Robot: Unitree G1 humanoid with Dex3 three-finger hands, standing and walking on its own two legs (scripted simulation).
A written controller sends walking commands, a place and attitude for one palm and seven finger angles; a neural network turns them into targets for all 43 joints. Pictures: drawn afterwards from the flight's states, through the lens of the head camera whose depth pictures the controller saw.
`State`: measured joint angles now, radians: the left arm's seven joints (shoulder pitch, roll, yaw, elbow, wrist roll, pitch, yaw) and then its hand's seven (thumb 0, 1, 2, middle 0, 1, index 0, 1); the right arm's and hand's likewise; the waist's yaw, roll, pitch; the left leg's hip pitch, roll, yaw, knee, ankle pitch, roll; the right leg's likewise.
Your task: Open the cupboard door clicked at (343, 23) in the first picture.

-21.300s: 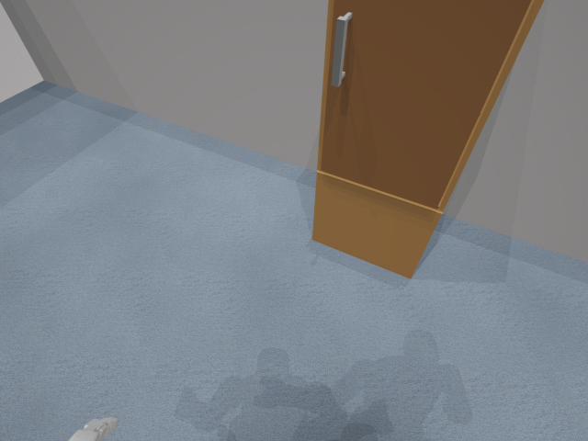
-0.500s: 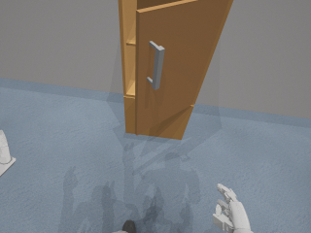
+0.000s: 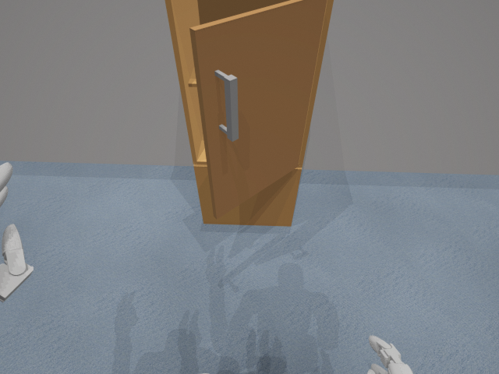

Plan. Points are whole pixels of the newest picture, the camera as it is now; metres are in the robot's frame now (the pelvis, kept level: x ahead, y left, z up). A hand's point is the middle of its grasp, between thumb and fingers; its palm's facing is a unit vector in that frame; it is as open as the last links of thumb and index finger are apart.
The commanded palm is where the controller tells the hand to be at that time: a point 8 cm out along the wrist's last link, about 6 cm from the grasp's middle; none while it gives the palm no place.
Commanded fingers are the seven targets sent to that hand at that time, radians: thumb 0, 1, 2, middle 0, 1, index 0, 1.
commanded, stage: stop stepping back and stand still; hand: left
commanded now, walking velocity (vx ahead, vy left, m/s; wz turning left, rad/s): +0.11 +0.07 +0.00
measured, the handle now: (226, 106) +0.65 +0.08 +0.09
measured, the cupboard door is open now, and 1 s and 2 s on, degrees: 43 43 43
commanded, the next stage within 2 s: let the arm hang, fingers relaxed in 0.06 s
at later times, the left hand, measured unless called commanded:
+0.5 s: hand out of the picture +0.05 +0.20 -0.17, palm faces +0.13 -0.97 -0.19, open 6.9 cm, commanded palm none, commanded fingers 0.00 0.90 0.90 -0.20 -0.30 -0.20 -0.30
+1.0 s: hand out of the picture -0.01 +0.22 -0.16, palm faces +0.08 -0.97 -0.22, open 7.4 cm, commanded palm none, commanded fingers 0.00 0.90 0.90 -0.20 -0.30 -0.20 -0.30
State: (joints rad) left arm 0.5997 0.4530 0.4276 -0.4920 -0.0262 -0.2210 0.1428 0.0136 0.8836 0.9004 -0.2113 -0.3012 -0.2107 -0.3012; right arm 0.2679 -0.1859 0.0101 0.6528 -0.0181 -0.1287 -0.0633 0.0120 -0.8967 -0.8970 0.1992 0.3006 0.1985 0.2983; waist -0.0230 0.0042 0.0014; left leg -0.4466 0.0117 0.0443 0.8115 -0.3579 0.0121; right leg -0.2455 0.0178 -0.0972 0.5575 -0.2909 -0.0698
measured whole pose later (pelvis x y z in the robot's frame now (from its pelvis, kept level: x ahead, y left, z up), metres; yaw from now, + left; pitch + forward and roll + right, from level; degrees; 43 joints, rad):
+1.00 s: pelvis +0.01 +0.04 +0.01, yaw +3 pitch -2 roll +0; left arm 0.26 0.16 0.02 1.16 0.01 0.00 0.02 0.00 0.91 0.90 -0.20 -0.30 -0.20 -0.30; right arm 0.26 -0.16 0.00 1.15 -0.03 0.02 -0.02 0.01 -0.91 -0.90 0.20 0.30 0.20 0.30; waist 0.00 0.03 0.05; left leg -0.20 -0.01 0.04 0.41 -0.17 0.02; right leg -0.14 -0.05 -0.11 0.42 -0.24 0.01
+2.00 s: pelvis +0.02 +0.03 +0.01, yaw +2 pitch -1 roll +0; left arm 0.20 0.21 0.02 1.14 0.01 -0.01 0.02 0.00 0.90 0.90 -0.20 -0.30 -0.20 -0.30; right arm 0.17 -0.21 -0.01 1.13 -0.02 0.01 -0.02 0.00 -0.90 -0.90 0.20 0.30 0.20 0.30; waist 0.00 0.02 0.06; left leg -0.19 0.01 0.04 0.38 -0.17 0.00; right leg -0.12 -0.02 -0.11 0.37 -0.24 -0.01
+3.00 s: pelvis +0.01 +0.04 +0.01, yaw -29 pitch +1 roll -1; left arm 0.16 0.27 0.11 0.90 0.02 0.06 -0.03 0.01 0.91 0.90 -0.20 -0.30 -0.20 -0.30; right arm 0.18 -0.20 -0.03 0.89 -0.04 0.02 -0.03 0.00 -0.90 -0.90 0.20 0.30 0.20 0.30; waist 0.04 -0.01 0.11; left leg -0.25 0.09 0.07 0.51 -0.28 -0.03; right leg -0.50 0.00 -0.01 1.01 -0.45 0.05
